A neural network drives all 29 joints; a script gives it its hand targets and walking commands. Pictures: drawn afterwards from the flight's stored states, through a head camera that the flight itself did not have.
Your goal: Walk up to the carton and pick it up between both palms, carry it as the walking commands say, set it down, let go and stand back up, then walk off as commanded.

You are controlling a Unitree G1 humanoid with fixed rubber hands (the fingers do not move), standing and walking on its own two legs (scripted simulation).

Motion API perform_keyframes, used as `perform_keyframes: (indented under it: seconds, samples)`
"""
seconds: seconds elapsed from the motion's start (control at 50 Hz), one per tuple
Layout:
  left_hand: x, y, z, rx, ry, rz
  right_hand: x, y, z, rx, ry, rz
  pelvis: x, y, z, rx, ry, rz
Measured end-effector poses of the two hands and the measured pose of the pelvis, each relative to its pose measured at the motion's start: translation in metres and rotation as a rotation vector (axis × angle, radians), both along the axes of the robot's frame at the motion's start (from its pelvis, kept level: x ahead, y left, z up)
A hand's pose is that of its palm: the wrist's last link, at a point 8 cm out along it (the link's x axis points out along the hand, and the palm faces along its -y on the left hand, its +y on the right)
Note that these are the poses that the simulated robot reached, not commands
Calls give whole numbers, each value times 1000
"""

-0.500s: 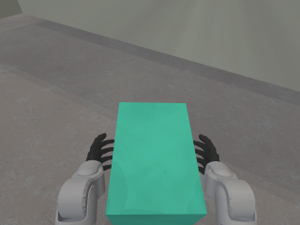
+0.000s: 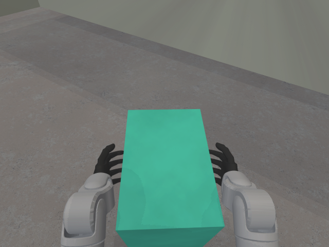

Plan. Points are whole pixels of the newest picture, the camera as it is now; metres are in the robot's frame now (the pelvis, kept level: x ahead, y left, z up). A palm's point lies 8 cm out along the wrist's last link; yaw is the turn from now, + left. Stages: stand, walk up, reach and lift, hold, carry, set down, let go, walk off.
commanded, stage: carry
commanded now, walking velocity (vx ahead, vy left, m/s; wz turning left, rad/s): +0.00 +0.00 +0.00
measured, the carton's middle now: (165, 181) +0.29 +0.00 +0.01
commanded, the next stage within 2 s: none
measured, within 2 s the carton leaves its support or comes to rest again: neither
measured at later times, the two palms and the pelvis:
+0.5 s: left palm (107, 175) +0.29 +0.14 +0.05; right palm (220, 173) +0.29 -0.13 +0.05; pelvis +0.00 +0.01 -0.01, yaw -1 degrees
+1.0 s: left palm (119, 157) +0.35 +0.12 +0.03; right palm (219, 159) +0.34 -0.15 +0.03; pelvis +0.06 -0.01 +0.00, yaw -1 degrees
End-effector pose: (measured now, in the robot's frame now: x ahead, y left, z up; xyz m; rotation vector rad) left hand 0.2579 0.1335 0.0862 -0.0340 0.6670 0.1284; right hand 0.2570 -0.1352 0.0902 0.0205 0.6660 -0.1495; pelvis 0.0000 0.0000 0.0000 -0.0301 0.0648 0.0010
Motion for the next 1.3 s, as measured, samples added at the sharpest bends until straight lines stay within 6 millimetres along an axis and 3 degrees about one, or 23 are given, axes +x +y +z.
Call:
perform_keyframes:
  seconds: [0.3,0.58,0.82,1.3]
  samples:
    - [9,3,-16,11,8,-4,9,3,-15,-5,8,-2,-3,4,-5,-7,-6,-6]
    - [41,1,-51,43,28,-25,40,1,-50,-14,28,-6,8,6,-10,-17,-16,-15]
    - [69,-2,-57,31,-24,-14,68,-2,-57,-18,-24,-1,33,3,-5,1,-11,-11]
    - [128,-33,-61,42,-42,-49,116,-33,-66,-28,-39,-23,90,-20,5,30,24,-22]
